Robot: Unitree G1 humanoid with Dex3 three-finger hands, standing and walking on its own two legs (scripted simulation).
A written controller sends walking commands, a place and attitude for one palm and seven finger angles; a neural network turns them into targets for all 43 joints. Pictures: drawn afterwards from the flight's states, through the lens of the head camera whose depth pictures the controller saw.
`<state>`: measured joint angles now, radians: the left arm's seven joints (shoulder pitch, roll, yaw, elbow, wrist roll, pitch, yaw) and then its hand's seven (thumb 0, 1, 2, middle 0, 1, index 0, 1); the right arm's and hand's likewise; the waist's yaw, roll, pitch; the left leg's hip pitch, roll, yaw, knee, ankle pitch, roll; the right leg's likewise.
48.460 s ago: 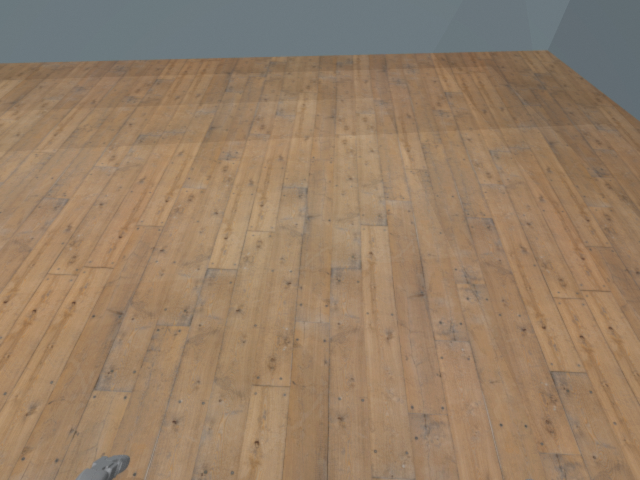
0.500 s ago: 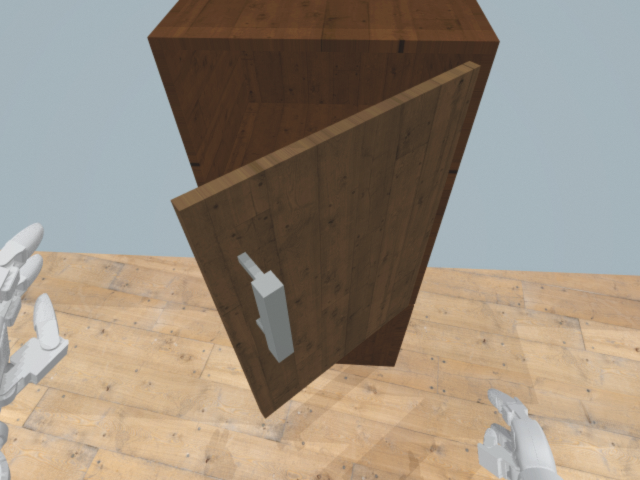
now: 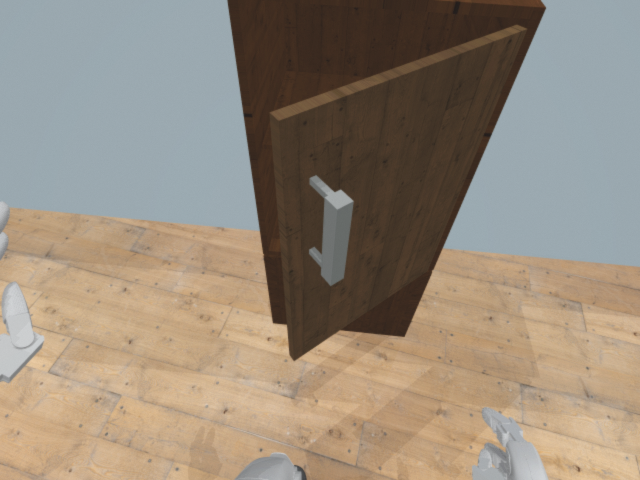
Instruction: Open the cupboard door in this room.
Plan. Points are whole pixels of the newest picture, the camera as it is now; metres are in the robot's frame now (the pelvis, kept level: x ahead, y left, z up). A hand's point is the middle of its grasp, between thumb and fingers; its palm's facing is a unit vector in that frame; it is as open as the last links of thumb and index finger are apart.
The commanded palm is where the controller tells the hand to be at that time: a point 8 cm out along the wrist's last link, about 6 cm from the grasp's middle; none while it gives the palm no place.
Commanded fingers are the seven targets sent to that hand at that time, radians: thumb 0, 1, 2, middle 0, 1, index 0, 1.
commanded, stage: step back with the hand held close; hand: left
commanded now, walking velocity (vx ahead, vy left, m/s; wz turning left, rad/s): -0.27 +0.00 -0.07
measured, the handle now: (325, 232) +0.40 +0.03 +0.09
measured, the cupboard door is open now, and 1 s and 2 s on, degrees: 42 42 42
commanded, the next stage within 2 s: stop stepping back and stand still in 0.20 s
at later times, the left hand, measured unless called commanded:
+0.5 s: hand out of the picture +0.11 +0.28 +0.18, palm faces +0.33 -0.81 -0.48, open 7.4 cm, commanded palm +0.05 +0.32 +0.19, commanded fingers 0.00 0.90 0.90 -0.20 -0.30 -0.20 -0.30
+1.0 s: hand out of the picture +0.01 +0.27 +0.19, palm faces +0.33 -0.81 -0.49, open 7.4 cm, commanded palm -0.02 +0.31 +0.19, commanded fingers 0.00 0.90 0.90 -0.20 -0.30 -0.20 -0.30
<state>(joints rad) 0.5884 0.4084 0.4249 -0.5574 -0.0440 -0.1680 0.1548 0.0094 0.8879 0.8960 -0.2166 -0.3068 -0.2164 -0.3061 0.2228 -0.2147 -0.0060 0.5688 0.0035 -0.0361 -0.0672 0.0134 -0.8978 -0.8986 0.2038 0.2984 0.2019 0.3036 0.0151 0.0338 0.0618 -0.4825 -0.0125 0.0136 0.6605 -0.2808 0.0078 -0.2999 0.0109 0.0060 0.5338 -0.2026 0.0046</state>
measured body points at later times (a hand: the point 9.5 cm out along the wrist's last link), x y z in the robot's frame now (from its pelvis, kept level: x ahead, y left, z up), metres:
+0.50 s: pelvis -0.11 +0.03 +0.00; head -0.08 +0.06 +0.45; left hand +0.09 +0.32 +0.21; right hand +0.07 -0.20 -0.06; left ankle +0.06 +0.09 -0.72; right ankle -0.25 -0.05 -0.73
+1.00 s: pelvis -0.18 +0.03 +0.01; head -0.21 +0.04 +0.46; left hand -0.01 +0.31 +0.21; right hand -0.06 -0.22 -0.08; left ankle -0.11 +0.13 -0.65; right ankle -0.17 -0.04 -0.73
